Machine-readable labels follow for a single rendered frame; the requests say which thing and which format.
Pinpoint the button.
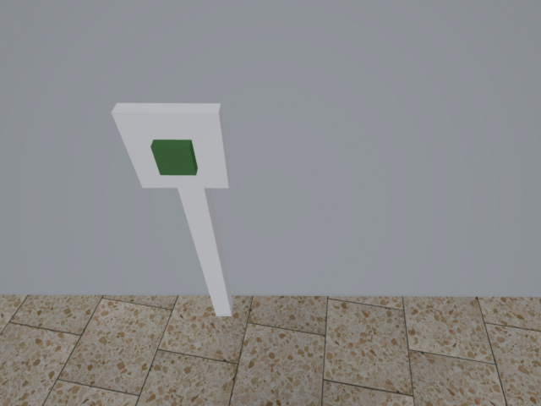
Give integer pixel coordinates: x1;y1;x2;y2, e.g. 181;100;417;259
150;140;198;175

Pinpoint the panel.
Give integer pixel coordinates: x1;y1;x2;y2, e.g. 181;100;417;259
112;103;233;316

